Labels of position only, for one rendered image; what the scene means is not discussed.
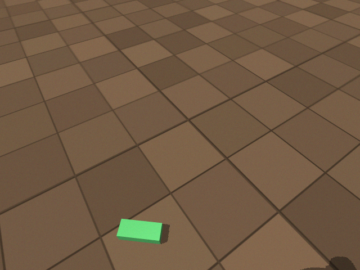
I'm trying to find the carton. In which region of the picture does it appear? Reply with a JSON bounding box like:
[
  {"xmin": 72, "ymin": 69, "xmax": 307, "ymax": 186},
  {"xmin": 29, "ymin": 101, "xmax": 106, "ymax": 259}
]
[{"xmin": 117, "ymin": 219, "xmax": 163, "ymax": 244}]

